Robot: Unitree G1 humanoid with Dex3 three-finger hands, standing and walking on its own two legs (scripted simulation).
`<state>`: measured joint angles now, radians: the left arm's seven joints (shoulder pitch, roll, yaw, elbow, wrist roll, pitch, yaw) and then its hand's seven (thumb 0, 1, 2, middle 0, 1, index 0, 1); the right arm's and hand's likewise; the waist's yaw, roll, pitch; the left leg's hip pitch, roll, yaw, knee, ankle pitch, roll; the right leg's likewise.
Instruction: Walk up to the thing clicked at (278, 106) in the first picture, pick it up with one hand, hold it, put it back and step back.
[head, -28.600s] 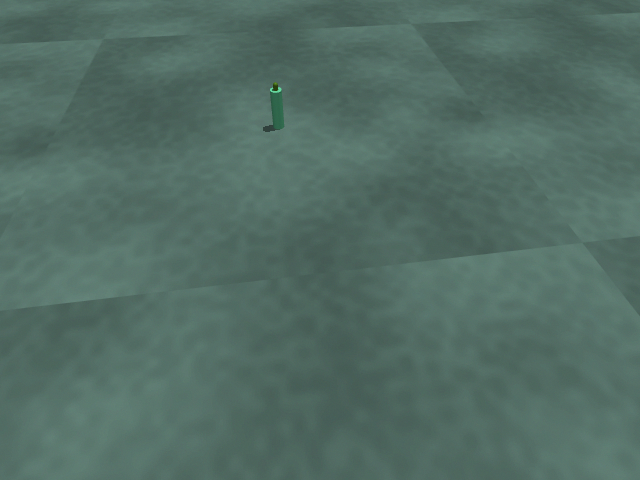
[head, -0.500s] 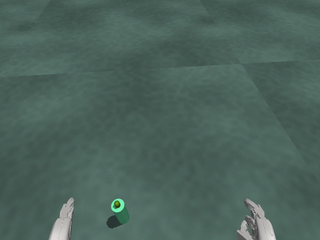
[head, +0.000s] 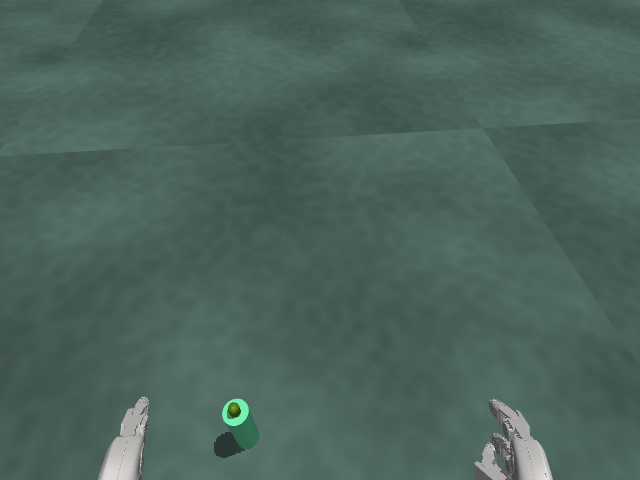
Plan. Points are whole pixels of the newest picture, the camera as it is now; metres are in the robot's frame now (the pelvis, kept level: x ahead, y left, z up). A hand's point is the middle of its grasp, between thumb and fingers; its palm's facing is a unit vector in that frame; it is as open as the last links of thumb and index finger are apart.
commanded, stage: stand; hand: left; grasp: from the side
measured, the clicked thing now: (241, 423) +0.37 +0.21 -0.59
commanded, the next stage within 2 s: none
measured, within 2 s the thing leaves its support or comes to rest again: neither
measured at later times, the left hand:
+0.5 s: hand out of the picture +0.12 +0.23 -0.10, palm faces -0.03 -0.94 -0.34, open 9.2 cm
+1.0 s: hand out of the picture +0.04 +0.25 -0.10, palm faces +0.01 -0.94 -0.34, open 7.4 cm
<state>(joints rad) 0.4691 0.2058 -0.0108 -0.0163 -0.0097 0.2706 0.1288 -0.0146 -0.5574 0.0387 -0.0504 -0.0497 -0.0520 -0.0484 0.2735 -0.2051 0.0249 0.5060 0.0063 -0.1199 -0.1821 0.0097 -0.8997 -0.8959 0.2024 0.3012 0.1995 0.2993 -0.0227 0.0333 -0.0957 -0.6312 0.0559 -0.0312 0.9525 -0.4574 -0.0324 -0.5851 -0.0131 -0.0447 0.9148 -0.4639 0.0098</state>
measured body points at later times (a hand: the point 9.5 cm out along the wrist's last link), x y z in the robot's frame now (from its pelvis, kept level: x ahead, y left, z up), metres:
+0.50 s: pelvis +0.00 +0.00 +0.02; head +0.02 +0.00 +0.47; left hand +0.12 +0.27 -0.08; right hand +0.12 -0.28 -0.09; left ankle +0.01 +0.14 -0.69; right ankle +0.00 -0.13 -0.69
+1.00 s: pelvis -0.01 +0.01 +0.06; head -0.01 +0.01 +0.50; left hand +0.04 +0.30 -0.08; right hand +0.07 -0.27 -0.09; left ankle +0.01 +0.14 -0.69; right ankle +0.00 -0.13 -0.69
